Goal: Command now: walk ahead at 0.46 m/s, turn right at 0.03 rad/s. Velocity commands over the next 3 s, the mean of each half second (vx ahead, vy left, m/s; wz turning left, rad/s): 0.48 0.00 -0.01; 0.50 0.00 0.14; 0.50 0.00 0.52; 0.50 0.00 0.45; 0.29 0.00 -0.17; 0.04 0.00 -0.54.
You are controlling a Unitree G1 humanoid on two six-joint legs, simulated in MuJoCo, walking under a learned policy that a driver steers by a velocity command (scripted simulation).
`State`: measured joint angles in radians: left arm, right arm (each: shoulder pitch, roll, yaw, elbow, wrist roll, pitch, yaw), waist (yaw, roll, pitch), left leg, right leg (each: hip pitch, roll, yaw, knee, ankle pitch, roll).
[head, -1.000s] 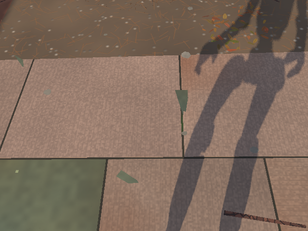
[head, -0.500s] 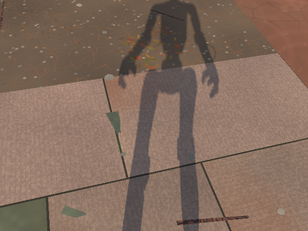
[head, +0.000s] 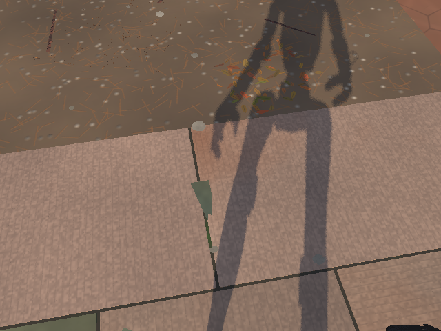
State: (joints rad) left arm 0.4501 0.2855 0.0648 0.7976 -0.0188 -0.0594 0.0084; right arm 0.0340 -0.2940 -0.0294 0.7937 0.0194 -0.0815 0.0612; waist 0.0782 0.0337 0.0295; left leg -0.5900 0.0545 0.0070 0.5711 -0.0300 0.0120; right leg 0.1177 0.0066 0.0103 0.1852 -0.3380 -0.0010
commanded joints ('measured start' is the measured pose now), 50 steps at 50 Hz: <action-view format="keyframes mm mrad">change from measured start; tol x32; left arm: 1 -44 191 49 -47 -2 -6 7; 26 -482 51 -14 -202 -1 -42 -44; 33 30 239 56 -85 18 -32 -32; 50 -146 147 28 1 23 -48 -2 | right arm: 1 -38 -116 -29 -79 2 -18 1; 5 418 -309 -93 35 -17 -5 -18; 50 15 -27 -19 -79 -2 18 -24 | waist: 1 -76 -155 49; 5 -150 313 -415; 26 -174 12 64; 33 18 -311 -460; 50 -6 -66 58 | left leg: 1 105 -30 17 -34 -32 44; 3 451 -77 58 -33 -57 94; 5 979 323 -706 -207 -461 310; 13 387 165 -259 -444 -164 235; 30 674 165 -55 -124 483 134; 34 -149 -52 -133 764 -507 31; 50 -78 41 -37 85 153 -1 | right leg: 1 -89 -268 100 23 506 -150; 3 -153 -191 25 351 769 -100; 5 -686 60 58 1013 -221 -4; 7 -857 -35 119 1123 -147 -37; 28 -735 -74 -4 319 304 -39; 31 -210 -56 -20 316 300 -125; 33 310 -420 739 155 83 -346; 39 -253 -245 209 -21 273 -226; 50 -156 -238 -119 -81 415 -168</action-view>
